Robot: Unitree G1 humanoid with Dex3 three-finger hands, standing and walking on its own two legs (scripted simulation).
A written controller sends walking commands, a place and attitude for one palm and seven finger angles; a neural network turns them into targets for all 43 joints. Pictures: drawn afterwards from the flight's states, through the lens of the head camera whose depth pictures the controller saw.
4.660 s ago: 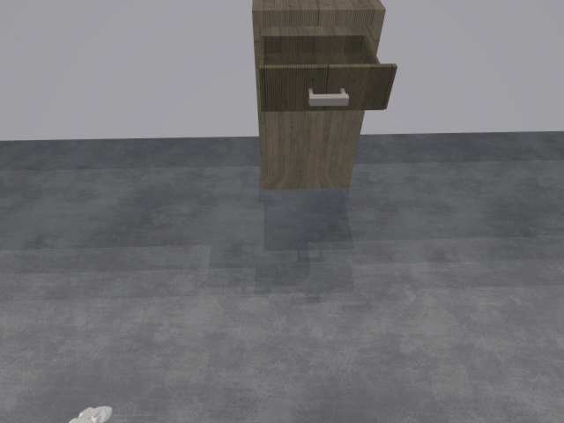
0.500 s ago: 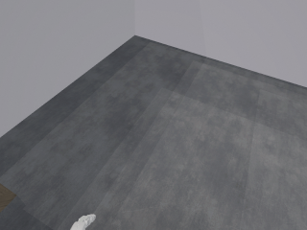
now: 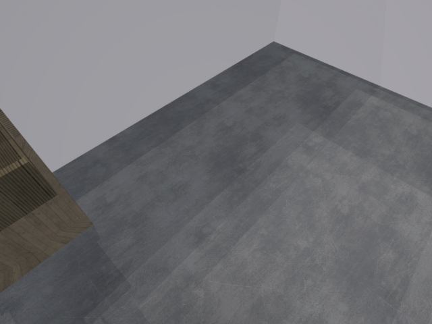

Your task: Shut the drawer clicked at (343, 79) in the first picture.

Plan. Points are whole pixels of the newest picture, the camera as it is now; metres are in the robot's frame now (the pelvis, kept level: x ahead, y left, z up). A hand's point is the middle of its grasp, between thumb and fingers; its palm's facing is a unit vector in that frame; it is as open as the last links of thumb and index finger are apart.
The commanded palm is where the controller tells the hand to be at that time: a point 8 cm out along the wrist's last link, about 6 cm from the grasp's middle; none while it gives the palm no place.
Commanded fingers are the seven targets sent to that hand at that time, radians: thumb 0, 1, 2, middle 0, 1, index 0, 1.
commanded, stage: turn to face it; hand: left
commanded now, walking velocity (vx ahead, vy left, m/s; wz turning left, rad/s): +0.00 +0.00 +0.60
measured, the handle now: out of the picture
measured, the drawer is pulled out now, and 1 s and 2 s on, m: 0.30 0.30 0.30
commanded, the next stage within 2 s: take the last steps up to it in 1.14 s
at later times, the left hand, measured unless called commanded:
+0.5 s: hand out of the picture -0.06 +0.19 -0.18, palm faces +0.38 -0.89 -0.24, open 7.4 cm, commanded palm none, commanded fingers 0.00 0.90 0.90 -0.20 -0.30 -0.20 -0.30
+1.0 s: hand out of the picture +0.00 +0.23 -0.14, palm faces +0.56 -0.78 -0.29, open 7.4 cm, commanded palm none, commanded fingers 0.00 0.90 0.90 -0.20 -0.30 -0.20 -0.30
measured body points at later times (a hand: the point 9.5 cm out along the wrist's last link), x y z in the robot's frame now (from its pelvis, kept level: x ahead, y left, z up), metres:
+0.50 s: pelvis -0.02 -0.01 -0.01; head +0.03 +0.02 +0.44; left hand -0.08 +0.24 -0.16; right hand +0.18 -0.22 -0.14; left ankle -0.08 +0.10 -0.73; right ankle -0.01 -0.15 -0.74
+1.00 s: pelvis +0.00 -0.01 -0.01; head +0.04 -0.02 +0.44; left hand -0.03 +0.27 -0.12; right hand +0.19 -0.19 -0.17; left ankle -0.08 +0.09 -0.72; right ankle +0.07 -0.10 -0.74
